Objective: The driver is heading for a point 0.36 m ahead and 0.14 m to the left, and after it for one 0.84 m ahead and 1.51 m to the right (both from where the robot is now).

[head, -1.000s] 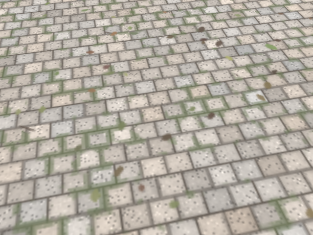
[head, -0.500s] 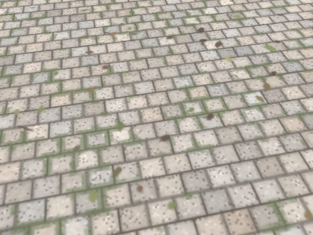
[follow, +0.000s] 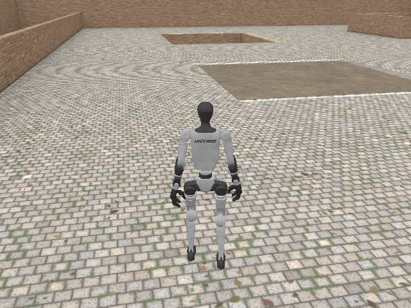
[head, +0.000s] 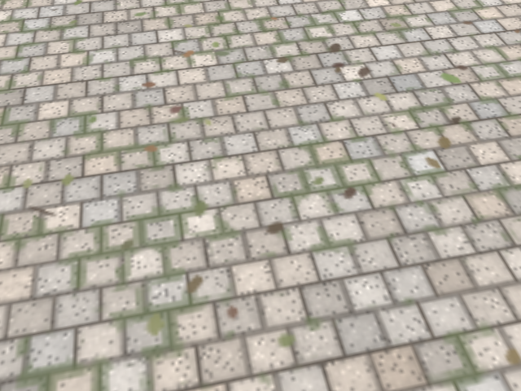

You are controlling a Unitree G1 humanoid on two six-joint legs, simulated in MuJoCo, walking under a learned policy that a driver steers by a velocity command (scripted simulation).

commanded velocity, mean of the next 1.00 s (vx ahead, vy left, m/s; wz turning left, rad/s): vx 0.33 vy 0.00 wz -0.04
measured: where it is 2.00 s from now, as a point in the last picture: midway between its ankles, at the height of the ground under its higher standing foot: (318, 260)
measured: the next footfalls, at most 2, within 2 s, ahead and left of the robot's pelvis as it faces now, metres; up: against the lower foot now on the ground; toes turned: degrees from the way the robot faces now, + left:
right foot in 0.84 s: +0.47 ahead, -0.11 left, +0.00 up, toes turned -2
left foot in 1.34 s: +0.78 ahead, +0.05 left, +0.00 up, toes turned -19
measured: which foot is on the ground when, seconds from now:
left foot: down 0.00-0.86, up 0.88-1.00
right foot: down 0.00-0.36, up 0.38-0.82, down 0.84-1.00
